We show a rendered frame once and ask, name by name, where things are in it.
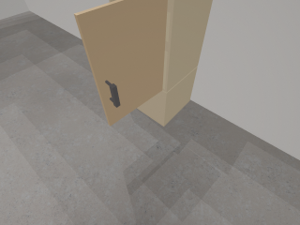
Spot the handle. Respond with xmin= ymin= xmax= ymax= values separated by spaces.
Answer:
xmin=105 ymin=81 xmax=121 ymax=108

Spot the cupboard door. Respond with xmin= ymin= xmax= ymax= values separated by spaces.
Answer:
xmin=74 ymin=0 xmax=168 ymax=126

